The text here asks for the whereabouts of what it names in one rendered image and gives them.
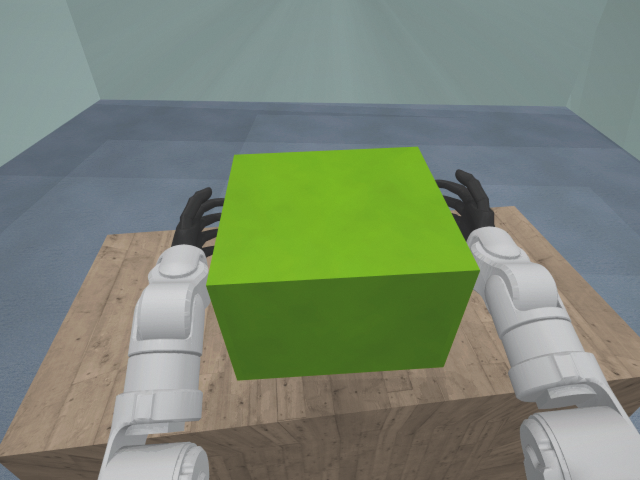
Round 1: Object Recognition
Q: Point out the pedestal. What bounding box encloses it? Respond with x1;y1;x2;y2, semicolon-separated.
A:
0;206;640;480

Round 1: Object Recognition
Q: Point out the right robot forearm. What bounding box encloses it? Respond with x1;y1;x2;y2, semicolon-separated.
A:
466;227;640;441

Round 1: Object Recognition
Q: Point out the left robot hand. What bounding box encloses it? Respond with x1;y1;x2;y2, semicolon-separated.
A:
171;187;225;257

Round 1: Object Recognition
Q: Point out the right robot hand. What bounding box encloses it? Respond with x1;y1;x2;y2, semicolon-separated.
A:
435;169;495;241

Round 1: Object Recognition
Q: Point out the carton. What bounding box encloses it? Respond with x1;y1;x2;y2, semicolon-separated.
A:
206;147;480;381

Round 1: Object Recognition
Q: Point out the left robot forearm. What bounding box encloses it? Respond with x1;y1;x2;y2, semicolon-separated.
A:
98;245;211;480

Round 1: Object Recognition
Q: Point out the right robot upper arm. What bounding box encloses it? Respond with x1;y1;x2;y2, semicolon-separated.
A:
520;405;640;480

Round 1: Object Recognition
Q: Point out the left robot upper arm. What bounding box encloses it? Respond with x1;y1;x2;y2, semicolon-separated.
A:
101;442;209;480

